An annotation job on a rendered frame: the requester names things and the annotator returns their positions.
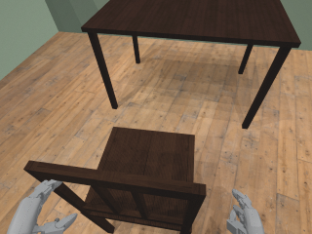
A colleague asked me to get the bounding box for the right robot hand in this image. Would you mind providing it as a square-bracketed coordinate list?
[226, 188, 265, 234]

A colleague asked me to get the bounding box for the table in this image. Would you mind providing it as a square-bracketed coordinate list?
[81, 0, 301, 130]

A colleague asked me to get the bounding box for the chair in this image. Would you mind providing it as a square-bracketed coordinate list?
[24, 127, 207, 234]

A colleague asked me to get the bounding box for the left robot hand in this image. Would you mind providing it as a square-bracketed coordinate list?
[7, 179, 78, 234]

